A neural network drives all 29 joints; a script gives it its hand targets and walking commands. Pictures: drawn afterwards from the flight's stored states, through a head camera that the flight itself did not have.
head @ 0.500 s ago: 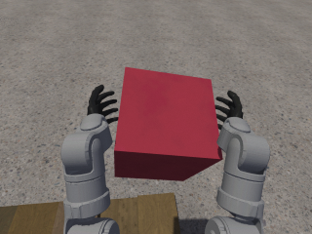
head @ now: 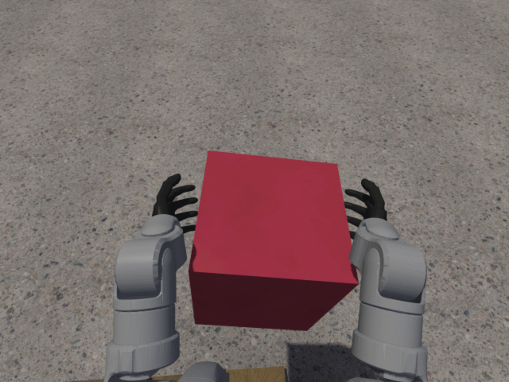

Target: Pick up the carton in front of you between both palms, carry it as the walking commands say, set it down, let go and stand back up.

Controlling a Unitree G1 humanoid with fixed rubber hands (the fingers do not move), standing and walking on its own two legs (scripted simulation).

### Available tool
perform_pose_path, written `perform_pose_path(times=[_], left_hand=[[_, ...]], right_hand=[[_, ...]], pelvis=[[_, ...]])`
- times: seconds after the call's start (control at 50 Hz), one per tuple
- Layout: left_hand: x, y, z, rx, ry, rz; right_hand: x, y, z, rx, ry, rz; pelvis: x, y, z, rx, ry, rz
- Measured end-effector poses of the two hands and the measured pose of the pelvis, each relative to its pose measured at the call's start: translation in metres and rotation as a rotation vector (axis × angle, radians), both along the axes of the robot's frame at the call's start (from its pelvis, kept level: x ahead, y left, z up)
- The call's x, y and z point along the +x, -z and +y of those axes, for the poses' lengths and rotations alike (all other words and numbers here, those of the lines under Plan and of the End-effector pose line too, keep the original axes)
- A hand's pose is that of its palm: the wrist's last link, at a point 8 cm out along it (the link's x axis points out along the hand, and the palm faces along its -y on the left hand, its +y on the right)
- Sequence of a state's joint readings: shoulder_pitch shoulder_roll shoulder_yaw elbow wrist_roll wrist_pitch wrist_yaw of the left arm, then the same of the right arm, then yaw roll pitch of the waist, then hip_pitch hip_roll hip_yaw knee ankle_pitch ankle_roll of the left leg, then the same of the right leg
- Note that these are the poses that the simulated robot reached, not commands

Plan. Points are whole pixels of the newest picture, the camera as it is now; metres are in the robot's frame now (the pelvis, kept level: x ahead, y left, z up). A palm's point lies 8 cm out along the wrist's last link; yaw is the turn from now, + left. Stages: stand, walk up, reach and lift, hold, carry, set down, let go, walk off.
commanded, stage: carry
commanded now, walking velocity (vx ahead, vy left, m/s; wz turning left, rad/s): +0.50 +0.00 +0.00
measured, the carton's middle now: (261, 248) +0.32 +0.02 -0.01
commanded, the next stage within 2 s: none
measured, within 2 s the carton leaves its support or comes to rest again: neither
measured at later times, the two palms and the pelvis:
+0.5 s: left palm (193, 95) +0.62 +0.18 +0.08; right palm (335, 105) +0.60 -0.11 +0.09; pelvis +0.31 +0.06 +0.00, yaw -3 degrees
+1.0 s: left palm (224, 29) +0.95 +0.17 +0.06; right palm (329, 33) +0.97 -0.13 +0.05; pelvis +0.63 +0.01 -0.04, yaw +0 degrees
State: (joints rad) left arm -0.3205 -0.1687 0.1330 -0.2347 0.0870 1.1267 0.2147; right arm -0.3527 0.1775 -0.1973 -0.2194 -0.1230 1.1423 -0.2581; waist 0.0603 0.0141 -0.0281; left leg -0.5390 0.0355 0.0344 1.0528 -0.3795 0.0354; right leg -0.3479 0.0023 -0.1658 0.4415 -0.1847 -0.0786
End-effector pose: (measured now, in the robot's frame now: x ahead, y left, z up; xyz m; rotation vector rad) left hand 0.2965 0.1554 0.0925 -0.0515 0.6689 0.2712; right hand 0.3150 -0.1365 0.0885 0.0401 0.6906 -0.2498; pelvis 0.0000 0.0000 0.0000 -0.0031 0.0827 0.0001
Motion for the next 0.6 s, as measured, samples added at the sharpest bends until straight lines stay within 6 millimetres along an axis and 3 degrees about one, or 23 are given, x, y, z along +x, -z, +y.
perform_pose_path(times=[0.16,0.3,0.42,0.6], left_hand=[[0.114,-0.020,0.007,-0.020,-0.005,-0.076],[0.216,0.001,0.025,-0.051,0.047,-0.099],[0.278,0.017,0.030,-0.043,0.114,-0.003],[0.379,0.005,0.024,-0.010,0.132,-0.067]], right_hand=[[0.105,-0.016,0.005,-0.022,0.072,-0.063],[0.193,-0.007,0.023,-0.031,0.108,-0.089],[0.244,0.005,0.029,-0.008,0.085,-0.006],[0.347,-0.005,0.024,-0.012,0.052,-0.078]], pelvis=[[0.094,-0.004,0.013,-0.005,0.003,0.002],[0.197,0.019,0.042,0.000,0.025,-0.019],[0.268,0.006,0.057,-0.025,0.050,0.000],[0.385,0.007,0.051,-0.016,0.050,0.002]])
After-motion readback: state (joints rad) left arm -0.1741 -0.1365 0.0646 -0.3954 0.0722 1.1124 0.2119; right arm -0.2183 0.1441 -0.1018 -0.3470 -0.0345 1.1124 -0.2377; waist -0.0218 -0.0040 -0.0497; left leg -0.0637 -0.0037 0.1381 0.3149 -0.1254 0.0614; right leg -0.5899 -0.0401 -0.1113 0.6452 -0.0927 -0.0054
